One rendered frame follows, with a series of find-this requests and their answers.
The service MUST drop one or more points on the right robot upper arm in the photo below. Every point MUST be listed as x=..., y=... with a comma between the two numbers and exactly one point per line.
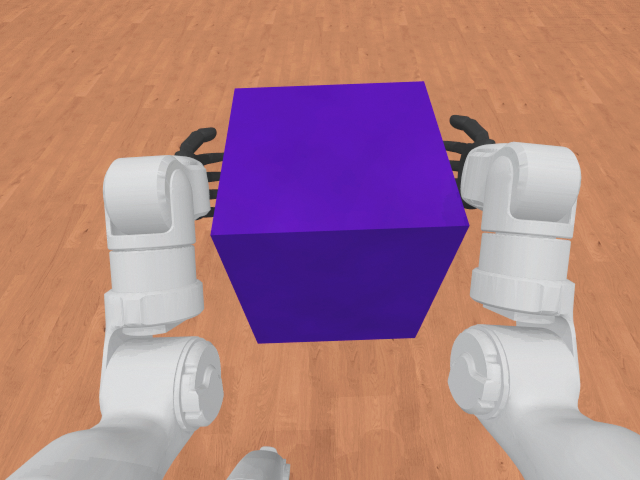
x=522, y=384

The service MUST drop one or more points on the carton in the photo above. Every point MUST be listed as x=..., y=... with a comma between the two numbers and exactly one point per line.
x=337, y=214

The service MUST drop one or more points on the right robot forearm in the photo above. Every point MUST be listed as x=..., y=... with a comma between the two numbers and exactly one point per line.
x=528, y=195

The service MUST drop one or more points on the right robot hand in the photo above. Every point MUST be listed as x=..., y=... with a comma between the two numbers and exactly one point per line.
x=480, y=137

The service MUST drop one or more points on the left robot thigh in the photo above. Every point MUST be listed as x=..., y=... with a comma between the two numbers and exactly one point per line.
x=261, y=465

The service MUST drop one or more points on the left robot forearm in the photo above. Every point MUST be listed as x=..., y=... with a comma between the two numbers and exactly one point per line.
x=151, y=204

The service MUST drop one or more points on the left robot hand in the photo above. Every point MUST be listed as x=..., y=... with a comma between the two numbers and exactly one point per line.
x=190, y=145

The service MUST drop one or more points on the left robot upper arm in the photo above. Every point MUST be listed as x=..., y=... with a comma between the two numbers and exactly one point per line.
x=155, y=393

